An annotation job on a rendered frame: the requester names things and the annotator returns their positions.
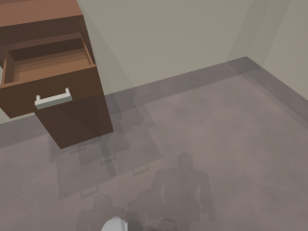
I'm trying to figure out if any cabinet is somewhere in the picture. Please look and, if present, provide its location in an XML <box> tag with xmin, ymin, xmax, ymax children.
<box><xmin>0</xmin><ymin>0</ymin><xmax>114</xmax><ymax>149</ymax></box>

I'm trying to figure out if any drawer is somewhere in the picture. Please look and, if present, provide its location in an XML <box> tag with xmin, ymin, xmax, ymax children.
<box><xmin>0</xmin><ymin>37</ymin><xmax>103</xmax><ymax>118</ymax></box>

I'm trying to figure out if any robot left thigh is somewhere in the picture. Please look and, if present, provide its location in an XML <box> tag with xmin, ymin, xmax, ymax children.
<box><xmin>101</xmin><ymin>218</ymin><xmax>128</xmax><ymax>231</ymax></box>

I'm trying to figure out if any handle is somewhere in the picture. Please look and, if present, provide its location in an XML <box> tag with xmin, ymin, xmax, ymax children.
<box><xmin>35</xmin><ymin>88</ymin><xmax>72</xmax><ymax>110</ymax></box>

